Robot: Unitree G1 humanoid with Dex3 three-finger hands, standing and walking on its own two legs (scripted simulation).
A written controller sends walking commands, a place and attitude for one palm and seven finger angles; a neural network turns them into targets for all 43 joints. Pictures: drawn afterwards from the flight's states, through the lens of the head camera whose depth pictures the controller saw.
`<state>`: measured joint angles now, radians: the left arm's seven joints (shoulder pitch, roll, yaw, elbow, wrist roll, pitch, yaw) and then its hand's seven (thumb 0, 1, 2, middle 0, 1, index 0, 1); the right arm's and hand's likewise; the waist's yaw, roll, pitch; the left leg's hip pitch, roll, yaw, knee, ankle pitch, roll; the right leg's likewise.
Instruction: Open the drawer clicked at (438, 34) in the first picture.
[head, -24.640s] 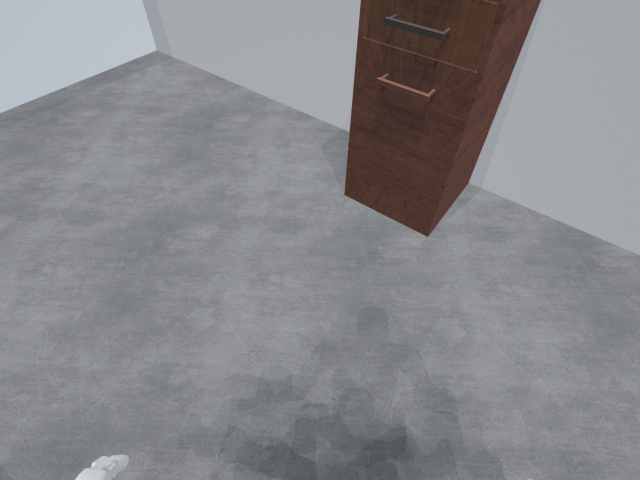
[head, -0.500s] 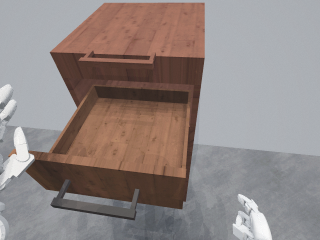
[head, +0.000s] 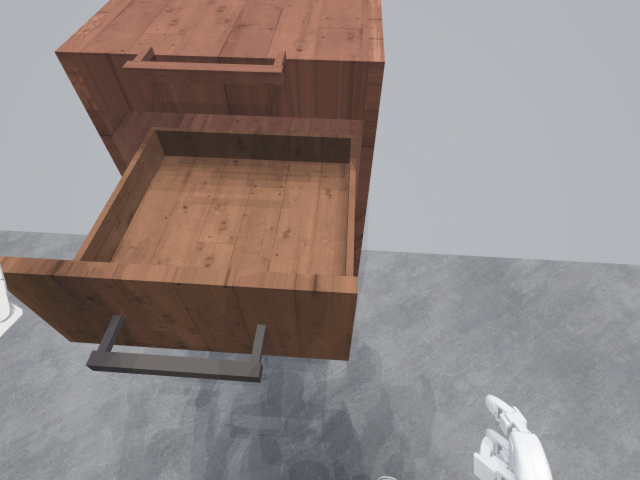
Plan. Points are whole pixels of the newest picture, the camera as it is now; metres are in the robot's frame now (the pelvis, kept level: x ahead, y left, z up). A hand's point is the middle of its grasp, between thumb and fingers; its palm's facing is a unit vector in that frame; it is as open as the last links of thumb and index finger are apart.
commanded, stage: step back with the hand held close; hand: left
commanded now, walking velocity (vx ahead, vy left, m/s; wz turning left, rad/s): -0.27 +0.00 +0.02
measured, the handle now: (181, 348) +0.25 +0.18 +0.05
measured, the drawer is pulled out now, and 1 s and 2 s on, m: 0.29 0.29 0.29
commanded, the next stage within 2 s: stop stepping back and stand still in 0.70 s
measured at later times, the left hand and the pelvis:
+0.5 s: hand (7, 392) +0.15 +0.20 +0.23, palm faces +0.39 -0.78 -0.49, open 7.4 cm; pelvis -0.07 -0.01 +0.00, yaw +0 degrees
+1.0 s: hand out of the picture +0.00 +0.17 +0.24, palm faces +0.38 -0.78 -0.50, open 7.4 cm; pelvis -0.21 -0.04 +0.01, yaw -1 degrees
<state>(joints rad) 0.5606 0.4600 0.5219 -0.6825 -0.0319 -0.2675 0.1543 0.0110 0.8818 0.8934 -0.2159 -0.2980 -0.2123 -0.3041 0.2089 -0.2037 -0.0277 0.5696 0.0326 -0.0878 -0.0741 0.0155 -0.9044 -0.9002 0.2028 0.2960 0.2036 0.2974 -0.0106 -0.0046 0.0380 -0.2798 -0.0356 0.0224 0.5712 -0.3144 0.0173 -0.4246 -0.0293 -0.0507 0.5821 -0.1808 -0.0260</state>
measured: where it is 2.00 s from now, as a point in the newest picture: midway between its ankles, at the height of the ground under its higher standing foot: outside the picture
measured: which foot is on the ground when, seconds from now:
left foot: down 0.00-0.48, up 0.50-0.64, down 0.66-0.88, up 0.90-1.00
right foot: down 0.00-0.22, up 0.24-0.36, down 0.38-0.66, up 0.68-0.84, down 0.86-1.00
